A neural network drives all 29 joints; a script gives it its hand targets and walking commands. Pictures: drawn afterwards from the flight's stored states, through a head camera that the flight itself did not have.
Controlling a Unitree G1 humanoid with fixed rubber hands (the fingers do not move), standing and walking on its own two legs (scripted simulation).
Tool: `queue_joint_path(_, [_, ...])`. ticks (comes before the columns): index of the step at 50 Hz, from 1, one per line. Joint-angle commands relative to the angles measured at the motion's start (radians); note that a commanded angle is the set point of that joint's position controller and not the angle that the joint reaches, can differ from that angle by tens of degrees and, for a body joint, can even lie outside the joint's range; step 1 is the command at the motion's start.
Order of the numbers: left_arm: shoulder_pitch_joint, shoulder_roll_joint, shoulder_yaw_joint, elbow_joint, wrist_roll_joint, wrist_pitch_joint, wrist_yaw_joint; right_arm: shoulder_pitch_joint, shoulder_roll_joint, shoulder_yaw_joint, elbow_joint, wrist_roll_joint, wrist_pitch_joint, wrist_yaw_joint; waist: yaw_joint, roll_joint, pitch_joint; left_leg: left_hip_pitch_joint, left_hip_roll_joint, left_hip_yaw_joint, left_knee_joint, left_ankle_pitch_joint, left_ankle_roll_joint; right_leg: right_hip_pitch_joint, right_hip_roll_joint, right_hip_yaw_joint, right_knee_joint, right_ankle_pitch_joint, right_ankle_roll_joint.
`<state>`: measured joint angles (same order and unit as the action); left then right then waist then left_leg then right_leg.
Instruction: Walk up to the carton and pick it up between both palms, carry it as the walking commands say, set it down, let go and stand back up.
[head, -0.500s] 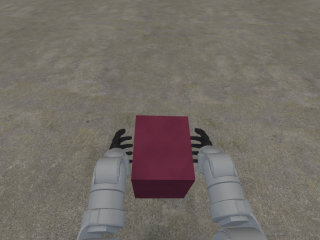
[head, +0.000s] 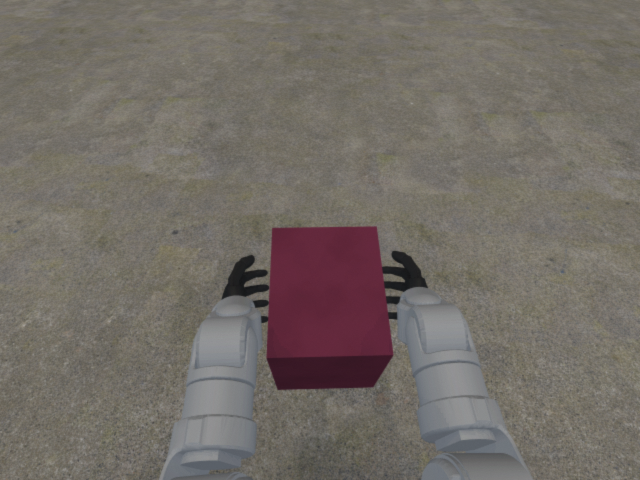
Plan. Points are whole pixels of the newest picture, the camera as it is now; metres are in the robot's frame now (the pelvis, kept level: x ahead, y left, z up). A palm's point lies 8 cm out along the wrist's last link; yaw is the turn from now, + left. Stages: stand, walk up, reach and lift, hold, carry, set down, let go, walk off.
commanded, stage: hold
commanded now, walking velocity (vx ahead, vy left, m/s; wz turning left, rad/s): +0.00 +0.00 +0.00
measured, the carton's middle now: (325, 311) +0.38 -0.01 -0.03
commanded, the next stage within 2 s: set down in 0.20 s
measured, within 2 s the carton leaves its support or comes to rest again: neither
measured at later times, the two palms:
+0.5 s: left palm (260, 347) +0.28 +0.08 +0.05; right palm (450, 334) +0.29 -0.16 +0.04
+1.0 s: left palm (248, 371) +0.30 +0.11 -0.06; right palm (404, 348) +0.33 -0.12 -0.06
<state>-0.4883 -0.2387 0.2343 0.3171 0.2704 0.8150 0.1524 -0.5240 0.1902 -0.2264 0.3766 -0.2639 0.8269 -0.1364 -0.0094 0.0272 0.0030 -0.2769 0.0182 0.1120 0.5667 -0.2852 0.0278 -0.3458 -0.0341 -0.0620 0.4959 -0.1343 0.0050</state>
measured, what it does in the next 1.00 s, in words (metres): stands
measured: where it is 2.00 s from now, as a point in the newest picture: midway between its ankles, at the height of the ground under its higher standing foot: outside the picture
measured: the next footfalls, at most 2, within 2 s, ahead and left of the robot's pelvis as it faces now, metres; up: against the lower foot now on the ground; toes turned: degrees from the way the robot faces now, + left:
none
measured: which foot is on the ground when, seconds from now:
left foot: down 0.00-1.00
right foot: down 0.00-1.00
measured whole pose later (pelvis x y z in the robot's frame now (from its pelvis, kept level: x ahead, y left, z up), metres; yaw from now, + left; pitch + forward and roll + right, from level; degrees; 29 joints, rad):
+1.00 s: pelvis -0.03 -0.04 -0.02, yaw +7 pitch +7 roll +0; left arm -0.58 -0.26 0.49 0.67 0.43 0.31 0.05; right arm -0.59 0.27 -0.51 0.67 -0.45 0.32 -0.14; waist -0.02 0.03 0.10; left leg -0.56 -0.06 -0.12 0.70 -0.27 -0.02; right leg -0.60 0.05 0.09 0.67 -0.20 0.01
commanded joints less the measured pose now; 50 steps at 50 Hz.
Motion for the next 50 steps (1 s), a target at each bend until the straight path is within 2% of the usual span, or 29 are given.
queue_joint_path(1, [-0.143, -1.028, -0.475, 0.036, -0.221, -0.177, -0.312, -0.140, 1.010, 0.564, -0.212, 0.239, -0.149, 0.336, -0.017, -0.034, -0.548, 0.194, -0.071, -0.235, -0.183, 0.734, 0.004, 0.635, 0.090, 0.171, -0.055, 0.714, 0.026])
queue_joint_path(3, [-0.331, -1.064, -0.550, -0.036, -0.273, -0.204, -0.310, -0.397, 1.024, 0.588, -0.291, 0.282, -0.169, 0.355, -0.010, -0.071, -0.352, 0.161, -0.055, -0.243, -0.249, 0.451, 0.016, 0.494, 0.113, 0.124, -0.108, 0.308, 0.010])
queue_joint_path(5, [-0.613, -1.123, -0.594, -0.120, -0.317, -0.207, -0.321, -0.592, 1.050, 0.555, -0.280, 0.292, -0.173, 0.392, -0.034, 0.063, -0.321, 0.101, -0.079, -0.221, -0.305, 0.106, 0.005, 0.460, 0.145, 0.098, -0.109, 0.100, 0.001])
queue_joint_path(6, [-0.590, -1.156, -0.622, -0.125, -0.332, -0.205, -0.317, -0.548, 1.014, 0.572, -0.259, 0.311, -0.173, 0.402, -0.052, 0.117, -0.241, 0.087, -0.036, -0.271, -0.317, 0.120, 0.008, 0.430, 0.157, 0.088, -0.078, 0.099, 0.002])
queue_joint_path(7, [-0.616, -1.120, -0.679, -0.172, -0.383, -0.209, -0.328, -0.471, 1.004, 0.547, -0.254, 0.315, -0.180, 0.398, -0.121, -0.002, -0.293, 0.149, -0.064, -0.260, -0.272, 0.144, -0.013, 0.407, 0.158, 0.096, -0.104, 0.132, 0.003])
queue_joint_path(8, [-0.601, -1.139, -0.650, -0.150, -0.348, -0.189, -0.316, -0.440, 1.019, 0.521, -0.154, 0.300, -0.172, 0.400, -0.076, 0.157, -0.293, 0.112, -0.068, -0.255, -0.279, 0.156, -0.034, 0.434, 0.162, 0.096, -0.085, 0.126, 0.005])
queue_joint_path(9, [-0.638, -1.151, -0.690, -0.093, -0.407, -0.185, -0.323, -0.418, 0.983, 0.485, -0.136, 0.289, -0.156, 0.390, -0.147, 0.017, -0.307, 0.189, -0.069, -0.274, -0.240, 0.113, -0.040, 0.351, 0.160, 0.101, -0.094, 0.086, -0.010])
queue_joint_path(11, [-0.518, -1.079, -0.618, 0.031, -0.325, -0.167, -0.338, -0.261, 0.966, 0.387, -0.083, 0.212, -0.144, 0.336, -0.216, -0.004, -0.224, 0.111, -0.062, -0.272, -0.236, 0.060, -0.032, 0.389, 0.116, 0.144, -0.073, 0.087, -0.010])
queue_joint_path(13, [-0.405, -1.008, -0.484, 0.118, -0.244, -0.179, -0.348, -0.343, 0.972, 0.409, -0.059, 0.211, -0.141, 0.327, -0.109, -0.056, -0.198, 0.077, -0.077, -0.240, -0.252, 0.037, -0.015, 0.423, 0.110, 0.132, -0.106, 0.020, -0.002])
queue_joint_path(15, [-0.478, -1.034, -0.418, 0.156, -0.192, -0.178, -0.336, -0.327, 1.024, 0.341, 0.051, 0.144, -0.121, 0.331, -0.111, -0.073, -0.217, 0.162, -0.075, -0.259, -0.271, -0.064, 0.000, 0.392, 0.121, 0.127, -0.106, -0.082, 0.002])
queue_joint_path(17, [-0.531, -0.993, -0.354, 0.146, -0.161, -0.206, -0.326, -0.369, 1.038, 0.361, 0.089, 0.178, -0.134, 0.344, 0.003, -0.045, -0.157, 0.063, -0.087, -0.208, -0.254, -0.010, 0.007, 0.405, 0.102, 0.133, -0.141, -0.090, -0.008])
queue_joint_path(22, [-0.628, -0.897, -0.220, 0.196, -0.106, -0.254, -0.315, -0.432, 1.084, 0.274, 0.222, 0.118, -0.171, 0.329, 0.042, -0.126, -0.080, 0.060, -0.094, -0.179, -0.205, -0.053, 0.027, 0.361, 0.102, 0.129, -0.128, -0.189, 0.007])
queue_joint_path(23, [-0.659, -0.891, -0.176, 0.272, -0.085, -0.261, -0.333, -0.546, 1.102, 0.283, 0.193, 0.122, -0.186, 0.319, 0.107, -0.116, -0.191, 0.037, -0.119, -0.151, -0.175, -0.090, 0.030, 0.442, 0.078, 0.159, -0.153, -0.321, 0.015])
queue_joint_path(26, [-0.749, -0.858, -0.199, 0.238, -0.112, -0.291, -0.348, -0.563, 1.139, 0.256, 0.221, 0.147, -0.228, 0.293, 0.066, -0.139, -0.238, 0.080, -0.112, -0.148, -0.100, -0.035, 0.026, 0.395, 0.049, 0.220, -0.164, -0.312, 0.020])
queue_joint_path(28, [-0.775, -0.894, -0.170, 0.296, -0.071, -0.314, -0.359, -0.607, 1.024, 0.185, 0.223, 0.093, -0.277, 0.280, 0.004, -0.033, -0.219, 0.075, -0.108, -0.147, -0.102, -0.069, 0.028, 0.259, 0.071, 0.164, -0.121, -0.327, -0.016])
queue_joint_path(33, [-0.704, -0.911, -0.128, 0.439, -0.028, -0.371, -0.356, -0.756, 1.015, 0.167, 0.232, 0.071, -0.376, 0.256, 0.040, -0.041, -0.290, 0.043, -0.111, -0.157, -0.073, -0.045, 0.021, 0.186, 0.100, 0.148, -0.048, -0.279, -0.007])
queue_joint_path(34, [-0.786, -0.870, -0.132, 0.385, -0.027, -0.397, -0.362, -0.623, 0.998, 0.097, 0.327, 0.019, -0.387, 0.242, -0.046, -0.002, -0.250, -0.106, -0.128, -0.141, -0.027, -0.065, 0.004, 0.274, 0.074, 0.198, -0.084, -0.277, -0.024])
queue_joint_path(37, [-0.765, -0.842, -0.079, 0.388, 0.015, -0.456, -0.346, -0.680, 1.048, 0.133, 0.330, 0.019, -0.427, 0.219, 0.042, -0.057, -0.337, -0.137, -0.116, -0.165, 0.013, -0.081, 0.019, 0.295, 0.058, 0.251, -0.061, -0.383, -0.001])
queue_joint_path(38, [-0.803, -0.807, -0.099, 0.403, 0.004, -0.467, -0.353, -0.593, 1.062, 0.087, 0.392, -0.011, -0.414, 0.211, -0.024, -0.144, -0.316, -0.121, -0.122, -0.158, -0.023, -0.120, 0.040, 0.256, 0.103, 0.175, -0.043, -0.325, 0.018])
queue_joint_path(41, [-0.658, -0.887, -0.110, 0.442, 0.057, -0.492, -0.335, -0.616, 0.988, 0.084, 0.357, -0.031, -0.496, 0.221, -0.016, 0.023, -0.381, -0.153, -0.126, -0.184, -0.016, -0.031, 0.016, 0.152, 0.114, 0.143, 0.050, -0.165, -0.019])
queue_joint_path(42, [-0.634, -0.846, -0.083, 0.483, 0.066, -0.500, -0.328, -0.604, 0.994, 0.106, 0.371, -0.034, -0.506, 0.217, 0.010, -0.055, -0.374, -0.181, -0.127, -0.182, 0.021, 0.002, 0.011, 0.137, 0.105, 0.164, 0.037, -0.152, -0.007])
queue_joint_path(43, [-0.615, -0.927, -0.166, 0.435, 0.036, -0.508, -0.332, -0.540, 0.991, 0.088, 0.341, -0.038, -0.520, 0.217, -0.055, 0.038, -0.410, -0.164, -0.126, -0.181, -0.006, 0.022, -0.001, 0.160, 0.120, 0.141, 0.066, -0.081, -0.021])
queue_joint_path(44, [-0.681, -0.824, -0.100, 0.408, 0.047, -0.534, -0.319, -0.543, 0.971, 0.113, 0.401, -0.039, -0.520, 0.227, 0.026, -0.050, -0.327, -0.255, -0.118, -0.179, 0.011, -0.001, -0.006, 0.111, 0.132, 0.135, 0.081, -0.096, -0.020])
queue_joint_path(45, [-0.674, -0.893, -0.144, 0.452, 0.028, -0.534, -0.318, -0.573, 0.978, 0.078, 0.366, -0.066, -0.537, 0.222, -0.055, -0.023, -0.410, -0.237, -0.141, -0.185, 0.027, 0.002, 0.002, 0.130, 0.127, 0.135, 0.101, -0.067, -0.019])
queue_joint_path(46, [-0.649, -0.877, -0.112, 0.417, 0.059, -0.550, -0.308, -0.559, 0.967, 0.121, 0.386, -0.061, -0.546, 0.228, 0.025, 0.004, -0.435, -0.232, -0.143, -0.164, 0.027, 0.044, -0.008, 0.085, 0.128, 0.123, 0.106, -0.054, -0.015])
queue_joint_path(47, [-0.583, -0.816, -0.144, 0.380, 0.061, -0.581, -0.281, -0.395, 0.904, 0.078, 0.375, -0.094, -0.576, 0.208, -0.071, -0.023, -0.449, -0.236, -0.130, -0.167, 0.034, 0.136, -0.006, 0.086, 0.145, 0.118, 0.112, 0.086, -0.012])
queue_joint_path(48, [-0.552, -0.863, -0.158, 0.355, 0.053, -0.591, -0.270, -0.503, 0.975, 0.178, 0.335, -0.039, -0.593, 0.216, 0.028, -0.035, -0.530, -0.186, -0.134, -0.173, 0.046, 0.156, -0.025, 0.071, 0.143, 0.113, 0.141, 0.057, -0.010])
queue_joint_path(49, [-0.635, -0.948, -0.244, 0.344, 0.001, -0.604, -0.264, -0.525, 0.934, 0.167, 0.331, -0.046, -0.620, 0.223, -0.067, 0.028, -0.545, -0.191, -0.141, -0.173, 0.059, 0.175, -0.037, 0.013, 0.145, 0.098, 0.154, 0.091, -0.016])
queue_joint_path(50, [-0.606, -0.889, -0.230, 0.363, 0.012, -0.620, -0.262, -0.569, 0.950, 0.205, 0.312, -0.040, -0.633, 0.234, -0.006, -0.069, -0.573, -0.186, -0.126, -0.197, 0.049, 0.219, -0.035, -0.016, 0.153, 0.087, 0.176, 0.110, -0.010])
